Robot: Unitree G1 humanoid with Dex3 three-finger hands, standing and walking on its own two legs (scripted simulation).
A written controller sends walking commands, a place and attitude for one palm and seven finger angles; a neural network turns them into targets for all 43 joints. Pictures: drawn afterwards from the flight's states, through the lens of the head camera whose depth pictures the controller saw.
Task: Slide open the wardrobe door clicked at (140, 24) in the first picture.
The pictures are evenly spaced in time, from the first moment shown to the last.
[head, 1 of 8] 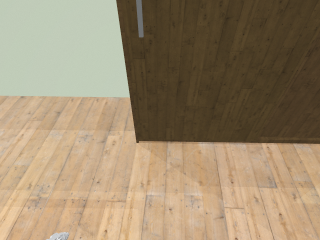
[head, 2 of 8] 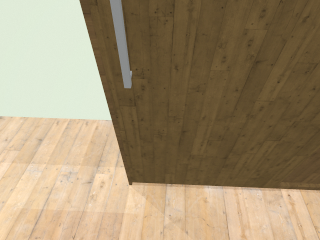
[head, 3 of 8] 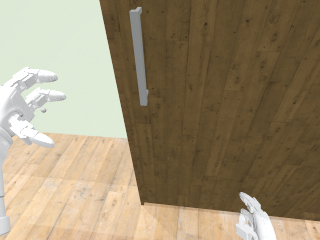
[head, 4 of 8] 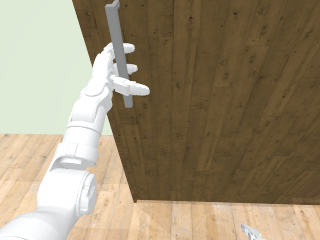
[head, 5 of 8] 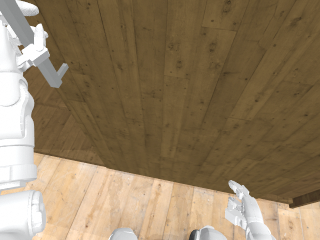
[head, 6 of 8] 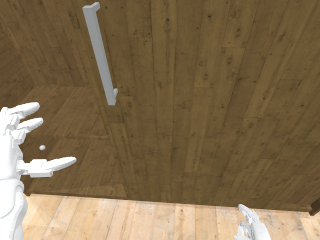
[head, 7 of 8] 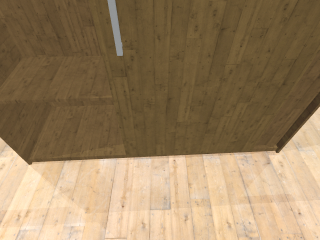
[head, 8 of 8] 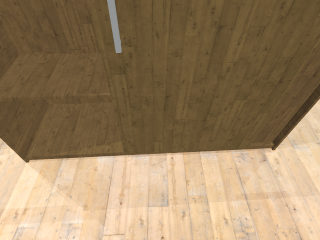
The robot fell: no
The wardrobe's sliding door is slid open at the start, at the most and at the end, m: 0.00 0.68 0.68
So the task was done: yes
